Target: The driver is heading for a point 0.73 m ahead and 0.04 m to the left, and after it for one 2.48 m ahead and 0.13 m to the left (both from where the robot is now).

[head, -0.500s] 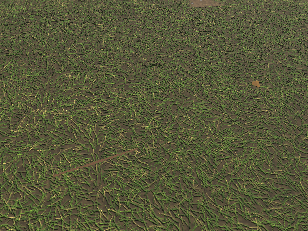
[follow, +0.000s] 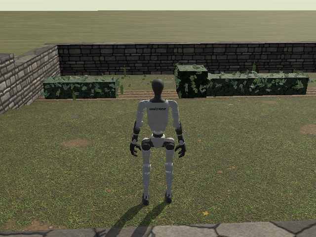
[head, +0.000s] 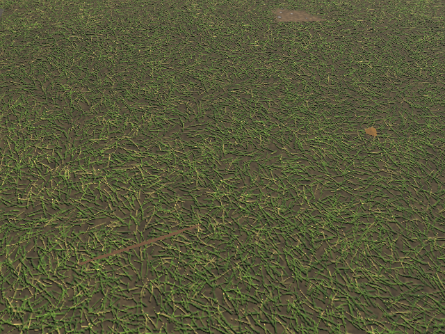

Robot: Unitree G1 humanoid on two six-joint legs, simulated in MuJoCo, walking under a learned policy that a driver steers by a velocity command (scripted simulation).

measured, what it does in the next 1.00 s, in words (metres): walks ahead: right foot, then left foot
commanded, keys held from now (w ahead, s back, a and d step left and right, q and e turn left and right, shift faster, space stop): w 0.08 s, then no key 0.50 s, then w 0.42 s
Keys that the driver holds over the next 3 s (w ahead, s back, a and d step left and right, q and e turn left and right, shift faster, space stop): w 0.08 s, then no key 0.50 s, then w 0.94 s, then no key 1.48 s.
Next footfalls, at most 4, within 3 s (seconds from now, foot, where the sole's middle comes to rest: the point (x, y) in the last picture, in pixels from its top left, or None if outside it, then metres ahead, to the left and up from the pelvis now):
0.42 right None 0.21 -0.09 -0.77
0.64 left None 0.12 0.14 -0.77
1.02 right None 0.36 -0.13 -0.77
1.56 left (197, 280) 0.71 0.11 -0.77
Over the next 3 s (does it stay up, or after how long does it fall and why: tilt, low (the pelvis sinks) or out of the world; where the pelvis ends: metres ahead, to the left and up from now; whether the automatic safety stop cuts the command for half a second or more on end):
stays up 0.69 0.01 0.01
